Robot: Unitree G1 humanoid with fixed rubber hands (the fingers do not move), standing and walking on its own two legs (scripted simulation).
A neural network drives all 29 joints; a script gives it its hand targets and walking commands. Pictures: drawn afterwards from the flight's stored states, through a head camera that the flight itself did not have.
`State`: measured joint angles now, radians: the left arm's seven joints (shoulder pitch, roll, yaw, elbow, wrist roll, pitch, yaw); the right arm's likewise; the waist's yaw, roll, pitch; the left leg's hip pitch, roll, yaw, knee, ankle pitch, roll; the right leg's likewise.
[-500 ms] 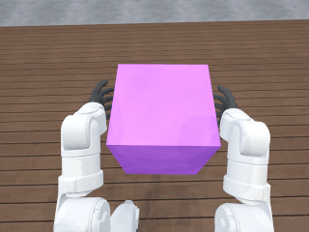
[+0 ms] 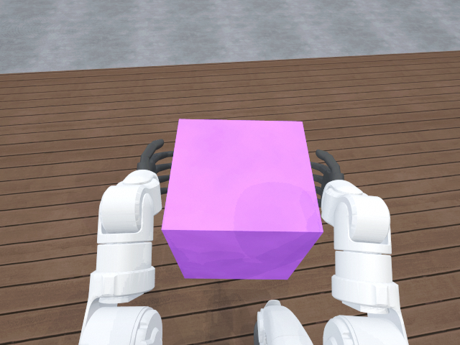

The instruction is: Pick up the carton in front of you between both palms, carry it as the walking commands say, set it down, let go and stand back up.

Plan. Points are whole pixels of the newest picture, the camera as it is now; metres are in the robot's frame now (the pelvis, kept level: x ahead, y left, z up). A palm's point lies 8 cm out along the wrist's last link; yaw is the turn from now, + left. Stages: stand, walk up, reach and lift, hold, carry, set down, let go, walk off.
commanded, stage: carry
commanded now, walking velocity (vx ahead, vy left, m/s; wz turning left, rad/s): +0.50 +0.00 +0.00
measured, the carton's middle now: (238, 206) +0.35 -0.02 +0.00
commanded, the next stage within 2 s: none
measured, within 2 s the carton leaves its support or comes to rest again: neither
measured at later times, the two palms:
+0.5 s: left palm (156, 80) +0.64 +0.15 +0.05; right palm (285, 82) +0.66 -0.14 +0.04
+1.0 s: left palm (169, 51) +0.82 +0.15 +0.01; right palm (278, 57) +0.81 -0.15 +0.01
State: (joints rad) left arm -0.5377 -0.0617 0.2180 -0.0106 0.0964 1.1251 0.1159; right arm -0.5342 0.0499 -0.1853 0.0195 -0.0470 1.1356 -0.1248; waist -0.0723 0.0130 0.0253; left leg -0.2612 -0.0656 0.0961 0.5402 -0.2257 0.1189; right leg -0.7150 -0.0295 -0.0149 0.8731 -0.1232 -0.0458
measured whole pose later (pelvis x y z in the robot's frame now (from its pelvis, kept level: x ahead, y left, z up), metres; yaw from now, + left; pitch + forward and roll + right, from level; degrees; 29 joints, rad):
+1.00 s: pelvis +0.46 +0.00 -0.09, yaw +0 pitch +5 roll -1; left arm -0.59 -0.04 0.21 -0.01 0.08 1.14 0.12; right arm -0.58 0.03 -0.18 -0.01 -0.04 1.18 -0.13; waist -0.03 0.03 0.02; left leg -0.40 -0.05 0.07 0.54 -0.05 0.09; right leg -0.37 0.02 -0.01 0.62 -0.15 -0.02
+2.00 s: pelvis +0.43 -0.04 -0.09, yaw +1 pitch +3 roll -1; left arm -0.64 0.01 0.20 0.23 0.06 1.19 0.12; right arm -0.63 0.00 -0.17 0.22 -0.05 1.23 -0.13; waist 0.00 0.01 -0.12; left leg -0.38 -0.01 0.04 0.51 -0.01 0.03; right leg -0.37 0.05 -0.05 0.63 -0.15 -0.08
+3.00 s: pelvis +0.43 -0.04 -0.09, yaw +1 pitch +3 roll +0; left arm -0.64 0.00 0.20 0.20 0.06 1.19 0.12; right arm -0.63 0.01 -0.17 0.19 -0.05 1.24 -0.13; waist 0.01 0.01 -0.11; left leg -0.39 -0.01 0.03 0.51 0.00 0.02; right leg -0.38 0.05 -0.05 0.63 -0.14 -0.08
